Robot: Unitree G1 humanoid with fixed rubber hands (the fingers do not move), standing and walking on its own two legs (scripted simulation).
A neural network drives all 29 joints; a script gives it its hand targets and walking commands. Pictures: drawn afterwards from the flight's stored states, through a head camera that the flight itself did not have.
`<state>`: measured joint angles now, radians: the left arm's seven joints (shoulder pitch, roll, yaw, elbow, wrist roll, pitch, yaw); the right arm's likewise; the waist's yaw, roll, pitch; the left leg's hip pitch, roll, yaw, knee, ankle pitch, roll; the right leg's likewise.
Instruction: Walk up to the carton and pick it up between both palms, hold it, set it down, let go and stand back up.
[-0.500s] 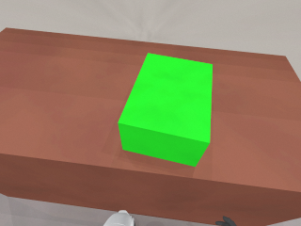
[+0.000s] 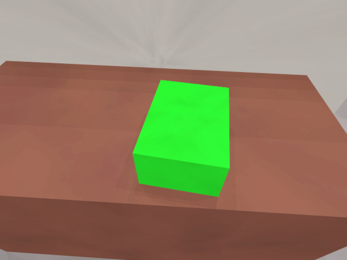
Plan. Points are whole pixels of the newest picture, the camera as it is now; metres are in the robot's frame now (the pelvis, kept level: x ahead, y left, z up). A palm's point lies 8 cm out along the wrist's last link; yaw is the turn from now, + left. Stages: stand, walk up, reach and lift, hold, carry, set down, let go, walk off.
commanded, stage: walk up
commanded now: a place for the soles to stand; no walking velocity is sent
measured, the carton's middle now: (186, 132) +0.47 -0.03 +0.01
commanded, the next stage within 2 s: none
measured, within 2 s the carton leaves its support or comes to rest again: neither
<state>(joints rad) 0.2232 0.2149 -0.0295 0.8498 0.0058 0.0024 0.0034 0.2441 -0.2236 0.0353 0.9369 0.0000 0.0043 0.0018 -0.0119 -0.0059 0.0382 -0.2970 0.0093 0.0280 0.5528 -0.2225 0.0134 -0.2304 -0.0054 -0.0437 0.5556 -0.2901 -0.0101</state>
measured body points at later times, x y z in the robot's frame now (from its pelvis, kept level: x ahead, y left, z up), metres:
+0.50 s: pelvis -0.02 +0.03 +0.00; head +0.03 +0.02 +0.45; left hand +0.02 +0.29 -0.13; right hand +0.08 -0.26 -0.14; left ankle -0.01 +0.14 -0.67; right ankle +0.01 -0.11 -0.73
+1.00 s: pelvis -0.09 +0.12 +0.00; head -0.07 +0.13 +0.44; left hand +0.01 +0.37 -0.15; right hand -0.05 -0.14 -0.13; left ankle -0.04 +0.24 -0.73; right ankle -0.13 +0.00 -0.72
